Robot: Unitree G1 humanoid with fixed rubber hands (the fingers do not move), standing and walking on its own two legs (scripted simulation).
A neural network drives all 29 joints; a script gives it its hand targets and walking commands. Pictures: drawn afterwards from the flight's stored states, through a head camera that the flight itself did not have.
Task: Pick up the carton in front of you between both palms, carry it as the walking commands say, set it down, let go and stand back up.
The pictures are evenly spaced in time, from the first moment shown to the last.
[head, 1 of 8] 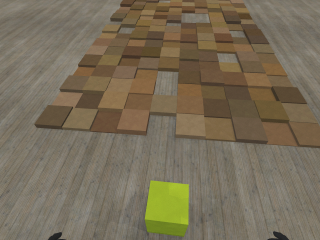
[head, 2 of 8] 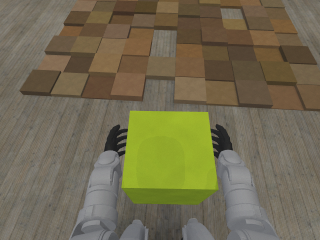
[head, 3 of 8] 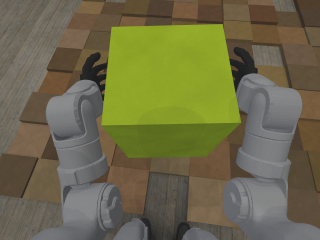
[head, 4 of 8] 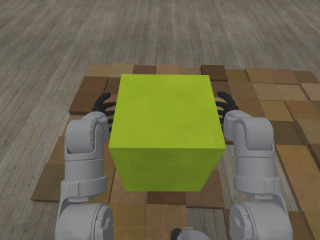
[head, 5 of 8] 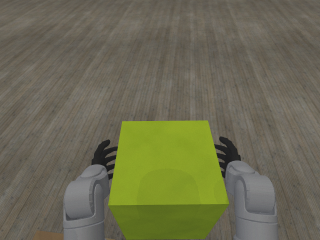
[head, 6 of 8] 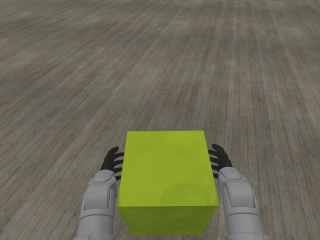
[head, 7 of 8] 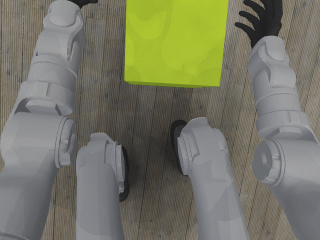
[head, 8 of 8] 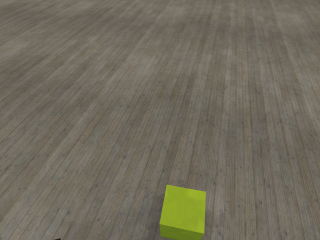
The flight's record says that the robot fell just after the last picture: no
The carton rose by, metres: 0.80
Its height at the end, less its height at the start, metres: +0.00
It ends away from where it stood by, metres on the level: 6.00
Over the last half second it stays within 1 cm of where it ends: yes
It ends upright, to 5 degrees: yes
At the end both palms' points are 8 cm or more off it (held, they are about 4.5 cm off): yes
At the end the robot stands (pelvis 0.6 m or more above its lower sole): yes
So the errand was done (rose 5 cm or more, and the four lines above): yes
